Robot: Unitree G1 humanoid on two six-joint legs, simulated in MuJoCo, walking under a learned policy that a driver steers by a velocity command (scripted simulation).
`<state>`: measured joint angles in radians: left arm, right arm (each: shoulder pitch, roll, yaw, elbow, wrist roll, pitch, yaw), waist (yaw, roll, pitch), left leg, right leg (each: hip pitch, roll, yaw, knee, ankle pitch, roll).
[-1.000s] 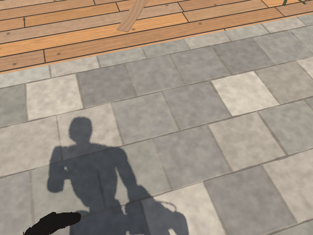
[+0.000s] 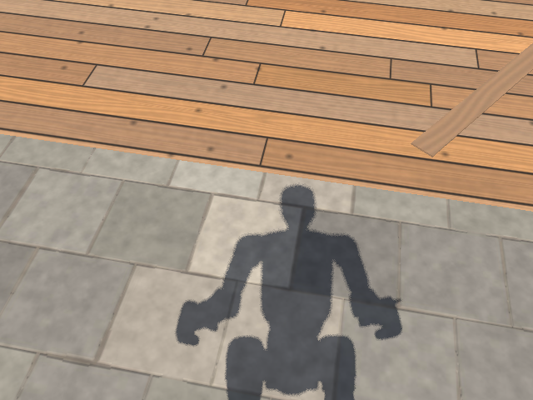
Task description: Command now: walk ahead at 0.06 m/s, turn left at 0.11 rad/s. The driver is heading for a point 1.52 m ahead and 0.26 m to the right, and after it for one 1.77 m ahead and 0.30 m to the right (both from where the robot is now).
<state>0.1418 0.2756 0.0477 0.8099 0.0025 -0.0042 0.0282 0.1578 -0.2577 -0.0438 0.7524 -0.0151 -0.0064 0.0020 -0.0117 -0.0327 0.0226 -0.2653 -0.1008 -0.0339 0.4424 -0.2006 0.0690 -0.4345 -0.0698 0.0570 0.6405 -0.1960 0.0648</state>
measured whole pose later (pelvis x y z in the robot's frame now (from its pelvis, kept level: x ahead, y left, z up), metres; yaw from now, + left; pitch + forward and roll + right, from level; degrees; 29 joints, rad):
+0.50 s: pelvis +0.04 -0.04 +0.00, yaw +0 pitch -1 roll +0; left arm 0.11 0.24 0.04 0.95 0.00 -0.01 0.02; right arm 0.18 -0.25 -0.04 0.93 -0.01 0.02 -0.03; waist 0.00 0.00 0.04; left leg -0.16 -0.03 -0.06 0.49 -0.31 0.00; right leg -0.23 0.00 0.01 0.51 -0.26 0.00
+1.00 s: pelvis +0.03 -0.04 +0.00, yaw +0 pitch -2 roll +0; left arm 0.15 0.23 0.03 1.09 0.00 0.00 0.03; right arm 0.21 -0.22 -0.02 1.08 -0.01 0.00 -0.04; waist 0.00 0.00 0.05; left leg -0.15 -0.01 -0.06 0.47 -0.29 -0.01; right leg -0.22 0.01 0.01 0.49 -0.23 -0.01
